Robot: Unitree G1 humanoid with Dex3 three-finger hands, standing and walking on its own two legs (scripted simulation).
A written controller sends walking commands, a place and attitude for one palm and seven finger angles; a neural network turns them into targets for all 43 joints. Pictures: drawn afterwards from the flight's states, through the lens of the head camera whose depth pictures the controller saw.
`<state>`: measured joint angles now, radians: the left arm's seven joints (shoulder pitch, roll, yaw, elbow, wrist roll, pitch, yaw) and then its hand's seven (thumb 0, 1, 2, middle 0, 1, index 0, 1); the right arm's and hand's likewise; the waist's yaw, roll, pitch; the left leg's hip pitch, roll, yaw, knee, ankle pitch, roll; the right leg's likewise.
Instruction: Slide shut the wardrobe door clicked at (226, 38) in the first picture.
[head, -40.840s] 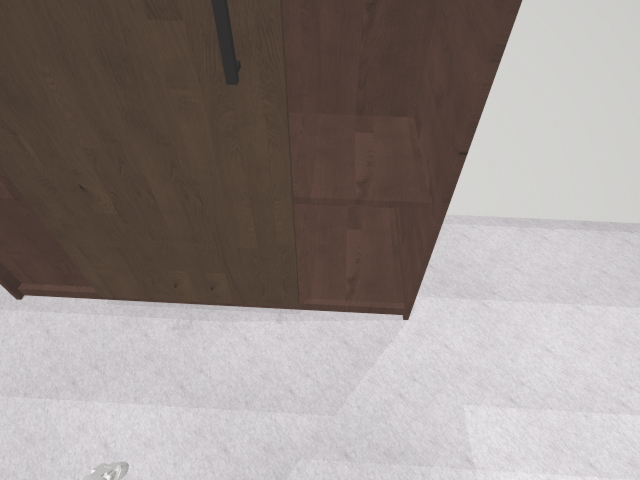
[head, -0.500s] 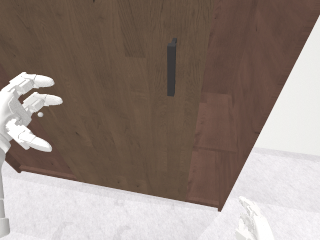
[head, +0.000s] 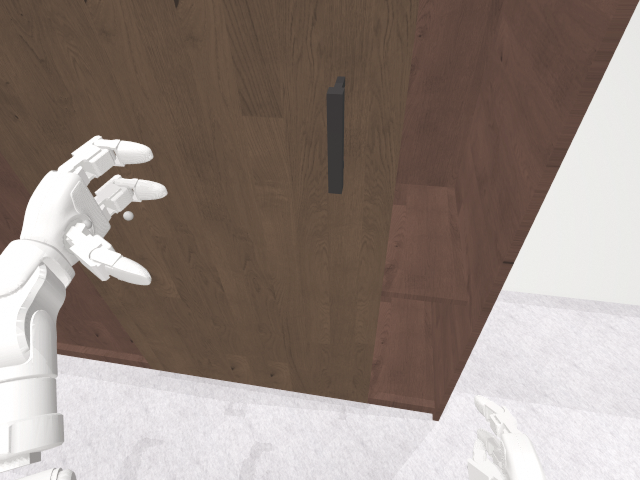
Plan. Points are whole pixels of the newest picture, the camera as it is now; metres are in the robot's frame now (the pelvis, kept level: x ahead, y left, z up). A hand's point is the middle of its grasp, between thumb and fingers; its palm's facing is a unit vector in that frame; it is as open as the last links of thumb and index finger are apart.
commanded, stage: move the hooked fingers beside the handle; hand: left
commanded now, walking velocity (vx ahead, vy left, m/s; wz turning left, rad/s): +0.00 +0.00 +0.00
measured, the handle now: (337, 137) +0.51 +0.03 +0.20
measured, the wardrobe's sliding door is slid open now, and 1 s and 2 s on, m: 0.20 0.20 0.20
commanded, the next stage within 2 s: none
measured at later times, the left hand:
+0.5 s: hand (203, 191) +0.36 +0.17 +0.22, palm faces -0.06 -1.00 -0.04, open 14.0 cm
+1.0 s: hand (259, 169) +0.41 +0.12 +0.21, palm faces -0.08 -1.00 -0.01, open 14.0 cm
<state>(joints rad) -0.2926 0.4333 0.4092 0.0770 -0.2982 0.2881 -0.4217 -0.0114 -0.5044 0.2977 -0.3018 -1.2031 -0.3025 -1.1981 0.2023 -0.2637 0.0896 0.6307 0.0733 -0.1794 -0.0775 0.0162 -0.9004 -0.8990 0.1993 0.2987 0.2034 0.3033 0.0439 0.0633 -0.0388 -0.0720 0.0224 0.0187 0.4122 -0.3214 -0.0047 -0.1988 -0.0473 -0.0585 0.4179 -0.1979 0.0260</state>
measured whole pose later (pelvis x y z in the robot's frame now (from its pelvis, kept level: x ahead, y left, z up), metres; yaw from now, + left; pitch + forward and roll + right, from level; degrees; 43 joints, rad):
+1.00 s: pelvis -0.01 -0.01 +0.00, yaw -1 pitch +1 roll +0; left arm -0.70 0.25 0.19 0.49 -0.18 0.21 -0.13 -0.01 -0.50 0.30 -0.30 -1.20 -0.30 -1.20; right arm 0.24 -0.25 0.05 0.70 0.06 -0.11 -0.09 0.01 -0.90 -0.90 0.20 0.30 0.20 0.30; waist -0.01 0.05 -0.04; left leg -0.13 0.03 0.03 0.42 -0.31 -0.01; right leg -0.27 -0.04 -0.04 0.43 -0.19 0.02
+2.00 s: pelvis -0.01 -0.01 +0.00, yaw -2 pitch +3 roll +0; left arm -0.86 0.21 0.19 0.75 -0.13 0.06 -0.07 -0.01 -0.50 0.30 -0.30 -1.20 -0.30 -1.20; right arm 0.27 -0.23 0.04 0.71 0.04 -0.13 -0.06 0.01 -0.90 -0.90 0.20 0.30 0.20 0.30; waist -0.03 0.04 -0.06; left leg -0.17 0.03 0.05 0.41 -0.30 -0.01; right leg -0.31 -0.03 -0.03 0.42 -0.17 0.02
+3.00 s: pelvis -0.02 -0.01 +0.00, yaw -2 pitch +4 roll +0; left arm -0.97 0.19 0.18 0.88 -0.11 0.02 -0.01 -0.01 -0.50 0.30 -0.30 -1.20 -0.30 -1.20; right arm 0.32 -0.24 0.02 0.75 0.03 -0.12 -0.06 0.01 -0.90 -0.90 0.20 0.30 0.20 0.30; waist -0.06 0.03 -0.05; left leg -0.21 0.03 0.05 0.43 -0.29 -0.01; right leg -0.35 -0.03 -0.03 0.43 -0.16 0.01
